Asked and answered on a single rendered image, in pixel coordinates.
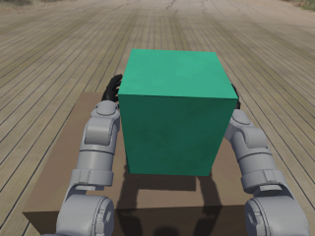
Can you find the robot right upper arm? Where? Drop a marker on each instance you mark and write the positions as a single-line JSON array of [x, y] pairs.
[[274, 216]]

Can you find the robot right forearm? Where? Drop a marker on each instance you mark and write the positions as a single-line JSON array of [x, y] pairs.
[[260, 175]]

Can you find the carton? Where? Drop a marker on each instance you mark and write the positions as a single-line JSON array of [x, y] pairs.
[[175, 106]]

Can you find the pedestal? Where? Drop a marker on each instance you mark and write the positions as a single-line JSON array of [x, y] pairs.
[[144, 204]]

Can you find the robot left upper arm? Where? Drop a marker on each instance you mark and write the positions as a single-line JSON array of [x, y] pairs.
[[85, 215]]

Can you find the robot right hand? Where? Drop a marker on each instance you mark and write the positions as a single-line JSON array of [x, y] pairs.
[[238, 104]]

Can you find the robot left hand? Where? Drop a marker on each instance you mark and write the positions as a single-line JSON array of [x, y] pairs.
[[112, 90]]

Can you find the robot left forearm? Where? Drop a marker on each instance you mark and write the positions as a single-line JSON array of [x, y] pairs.
[[98, 144]]

